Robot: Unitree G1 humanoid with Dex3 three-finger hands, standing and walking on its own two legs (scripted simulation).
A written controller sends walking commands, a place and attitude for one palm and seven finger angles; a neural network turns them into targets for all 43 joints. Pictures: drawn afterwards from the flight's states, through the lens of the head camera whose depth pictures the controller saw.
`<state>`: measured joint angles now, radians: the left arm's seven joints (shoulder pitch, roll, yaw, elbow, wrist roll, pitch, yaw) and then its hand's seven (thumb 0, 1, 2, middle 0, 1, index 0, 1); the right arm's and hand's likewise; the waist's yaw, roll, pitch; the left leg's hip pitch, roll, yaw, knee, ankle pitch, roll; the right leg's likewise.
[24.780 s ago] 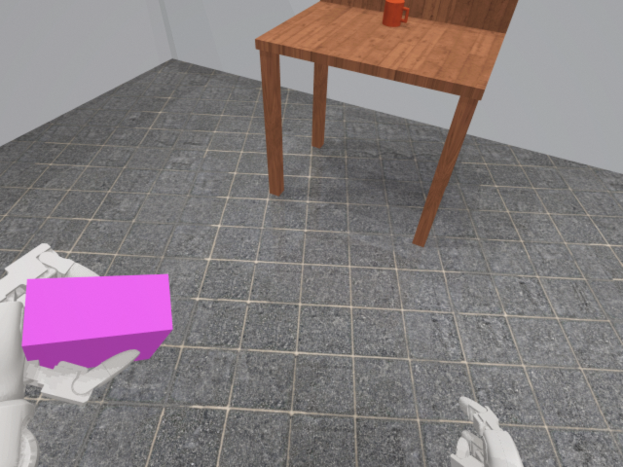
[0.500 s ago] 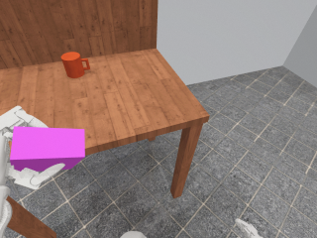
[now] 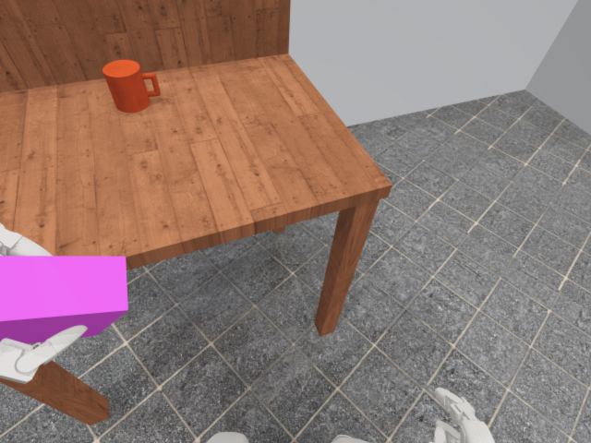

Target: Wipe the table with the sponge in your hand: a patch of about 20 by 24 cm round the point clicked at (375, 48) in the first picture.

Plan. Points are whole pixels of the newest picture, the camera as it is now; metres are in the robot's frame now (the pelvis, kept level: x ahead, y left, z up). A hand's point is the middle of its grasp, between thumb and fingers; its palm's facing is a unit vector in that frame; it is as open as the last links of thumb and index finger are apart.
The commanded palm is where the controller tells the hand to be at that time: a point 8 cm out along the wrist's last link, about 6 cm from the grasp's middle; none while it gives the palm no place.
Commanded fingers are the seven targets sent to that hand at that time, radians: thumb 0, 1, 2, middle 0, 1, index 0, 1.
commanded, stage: come to a stop and stand still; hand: left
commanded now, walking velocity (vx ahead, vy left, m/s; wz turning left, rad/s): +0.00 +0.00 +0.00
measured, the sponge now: (69, 302) +0.22 +0.25 +0.14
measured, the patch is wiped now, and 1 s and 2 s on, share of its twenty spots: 0.00 0.00 0.00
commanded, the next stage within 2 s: look again from close up in 1.04 s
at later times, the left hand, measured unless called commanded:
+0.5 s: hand out of the picture +0.16 +0.29 +0.15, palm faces +0.42 -0.80 -0.42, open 9.7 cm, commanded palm +0.11 +0.31 +0.20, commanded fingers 0.00 0.10 1.30 -1.20 -1.60 -1.20 -1.60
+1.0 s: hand out of the picture +0.18 +0.30 +0.15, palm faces +0.43 -0.83 -0.36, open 9.7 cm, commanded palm +0.12 +0.33 +0.20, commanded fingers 0.00 0.10 1.30 -1.20 -1.60 -1.20 -1.60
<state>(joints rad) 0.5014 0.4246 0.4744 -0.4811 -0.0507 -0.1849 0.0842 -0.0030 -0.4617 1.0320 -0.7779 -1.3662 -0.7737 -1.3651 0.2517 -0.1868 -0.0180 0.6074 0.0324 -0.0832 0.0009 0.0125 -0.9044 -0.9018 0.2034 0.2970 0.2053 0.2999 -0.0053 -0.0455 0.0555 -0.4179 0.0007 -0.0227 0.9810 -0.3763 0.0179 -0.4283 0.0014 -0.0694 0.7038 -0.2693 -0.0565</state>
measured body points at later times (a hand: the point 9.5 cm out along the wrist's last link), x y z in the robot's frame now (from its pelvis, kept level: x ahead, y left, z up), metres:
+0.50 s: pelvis -0.04 +0.02 +0.02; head -0.01 +0.03 +0.47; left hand +0.13 +0.33 +0.17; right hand +0.12 -0.22 -0.07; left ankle -0.03 +0.14 -0.71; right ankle +0.01 -0.07 -0.72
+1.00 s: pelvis -0.02 +0.04 +0.03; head -0.01 +0.05 +0.48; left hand +0.15 +0.34 +0.17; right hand +0.16 -0.17 -0.06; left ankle -0.02 +0.14 -0.71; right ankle +0.00 -0.07 -0.71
